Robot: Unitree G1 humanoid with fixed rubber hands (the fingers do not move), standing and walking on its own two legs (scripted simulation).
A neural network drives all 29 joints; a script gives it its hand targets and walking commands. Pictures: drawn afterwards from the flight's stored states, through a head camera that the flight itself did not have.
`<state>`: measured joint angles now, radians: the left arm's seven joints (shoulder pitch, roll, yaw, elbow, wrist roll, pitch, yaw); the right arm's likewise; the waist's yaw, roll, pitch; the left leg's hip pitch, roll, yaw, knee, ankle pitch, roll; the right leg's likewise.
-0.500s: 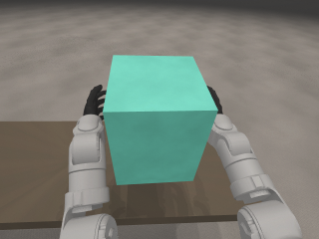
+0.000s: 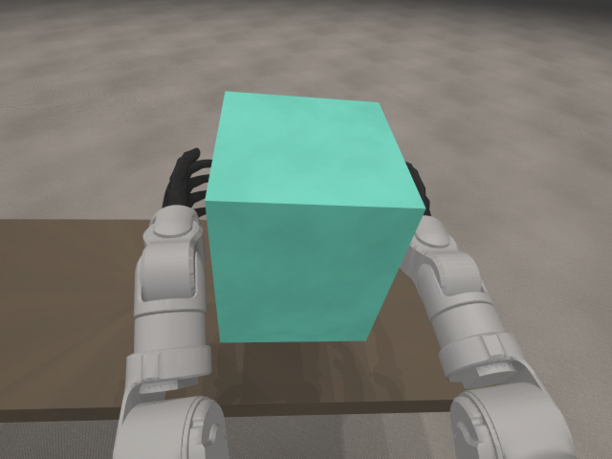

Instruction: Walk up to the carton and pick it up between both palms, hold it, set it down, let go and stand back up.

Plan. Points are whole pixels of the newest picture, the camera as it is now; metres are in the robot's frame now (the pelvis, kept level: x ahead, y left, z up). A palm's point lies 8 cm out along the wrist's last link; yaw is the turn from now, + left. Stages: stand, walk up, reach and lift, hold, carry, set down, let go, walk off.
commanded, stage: hold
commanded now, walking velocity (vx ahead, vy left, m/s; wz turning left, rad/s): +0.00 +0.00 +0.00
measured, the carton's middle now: (299, 222) +0.38 +0.00 +0.17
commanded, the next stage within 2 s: none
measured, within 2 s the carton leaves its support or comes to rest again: neither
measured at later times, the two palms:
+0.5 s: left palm (175, 221) +0.36 +0.16 +0.19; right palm (408, 217) +0.36 -0.14 +0.19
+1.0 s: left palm (183, 216) +0.36 +0.15 +0.20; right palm (412, 217) +0.36 -0.14 +0.18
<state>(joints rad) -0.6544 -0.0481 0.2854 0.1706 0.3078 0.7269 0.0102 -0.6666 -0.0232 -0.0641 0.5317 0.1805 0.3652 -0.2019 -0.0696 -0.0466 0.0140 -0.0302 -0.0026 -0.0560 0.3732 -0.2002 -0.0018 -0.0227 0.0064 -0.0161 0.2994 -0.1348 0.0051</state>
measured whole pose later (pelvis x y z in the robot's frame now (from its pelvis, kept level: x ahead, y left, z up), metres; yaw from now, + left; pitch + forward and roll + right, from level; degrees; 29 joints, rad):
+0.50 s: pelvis +0.01 -0.01 +0.00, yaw +1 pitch -10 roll -1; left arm -0.55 -0.04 0.27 0.06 0.29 0.76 -0.02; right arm -0.61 -0.02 0.01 0.45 0.24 0.40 -0.24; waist -0.09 -0.07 0.02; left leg 0.01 0.01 -0.07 0.38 -0.23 -0.01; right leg 0.03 0.02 -0.03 0.29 -0.16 0.00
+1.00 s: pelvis +0.00 -0.01 +0.00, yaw +0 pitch -8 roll -1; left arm -0.63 -0.05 0.30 0.16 0.30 0.73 0.01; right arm -0.67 -0.03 -0.04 0.54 0.19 0.38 -0.21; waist -0.07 -0.05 0.02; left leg -0.01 0.01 -0.06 0.36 -0.20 -0.01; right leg -0.01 0.01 -0.02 0.29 -0.14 0.00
